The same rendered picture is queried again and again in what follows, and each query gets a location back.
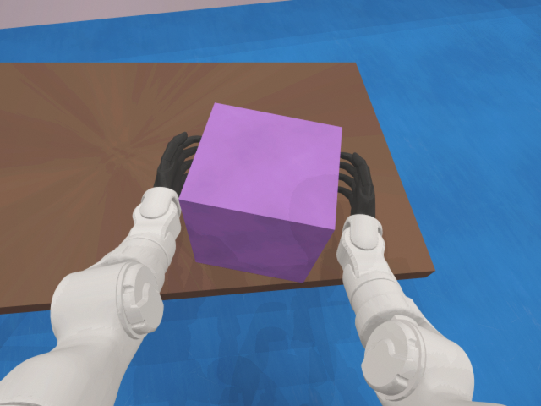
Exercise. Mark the table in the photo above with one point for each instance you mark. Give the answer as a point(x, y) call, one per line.
point(80, 143)

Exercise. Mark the left robot hand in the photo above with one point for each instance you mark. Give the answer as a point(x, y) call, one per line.
point(171, 171)

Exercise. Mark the right robot forearm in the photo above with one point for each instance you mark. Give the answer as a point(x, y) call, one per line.
point(373, 291)

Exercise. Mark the left robot forearm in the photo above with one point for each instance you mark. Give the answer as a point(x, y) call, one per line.
point(151, 241)

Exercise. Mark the carton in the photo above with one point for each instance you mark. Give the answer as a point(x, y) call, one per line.
point(261, 193)

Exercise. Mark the robot right upper arm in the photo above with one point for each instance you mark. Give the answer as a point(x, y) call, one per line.
point(408, 365)

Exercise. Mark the right robot hand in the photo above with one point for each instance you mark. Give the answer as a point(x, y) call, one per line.
point(362, 196)

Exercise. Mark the robot left upper arm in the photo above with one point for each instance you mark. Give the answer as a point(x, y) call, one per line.
point(100, 317)

